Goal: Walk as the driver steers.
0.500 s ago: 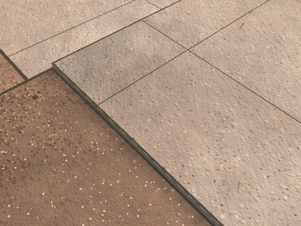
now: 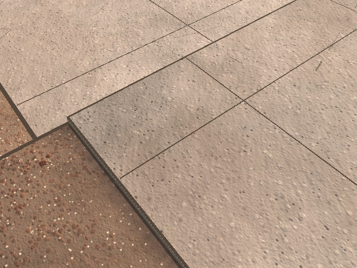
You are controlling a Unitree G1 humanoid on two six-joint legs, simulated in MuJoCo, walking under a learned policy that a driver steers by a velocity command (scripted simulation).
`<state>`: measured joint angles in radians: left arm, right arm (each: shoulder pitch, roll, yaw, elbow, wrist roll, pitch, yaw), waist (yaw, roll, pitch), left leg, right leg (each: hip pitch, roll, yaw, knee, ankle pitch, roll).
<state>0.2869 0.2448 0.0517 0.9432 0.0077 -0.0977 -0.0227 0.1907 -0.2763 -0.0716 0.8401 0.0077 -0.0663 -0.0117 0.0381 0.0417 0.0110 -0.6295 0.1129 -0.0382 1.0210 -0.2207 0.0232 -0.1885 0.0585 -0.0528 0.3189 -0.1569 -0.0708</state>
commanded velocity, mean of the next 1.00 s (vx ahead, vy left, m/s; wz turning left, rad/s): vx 0.50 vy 0.00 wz -0.32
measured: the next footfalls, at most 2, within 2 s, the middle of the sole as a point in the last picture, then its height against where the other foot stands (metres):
left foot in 0.30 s outside the picture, level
right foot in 0.82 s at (233, 236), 0.04 m higher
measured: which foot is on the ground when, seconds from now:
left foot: up 0.00-0.28, down 0.30-0.84, up 0.86-1.00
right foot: down 0.00-0.32, up 0.34-0.80, down 0.82-1.00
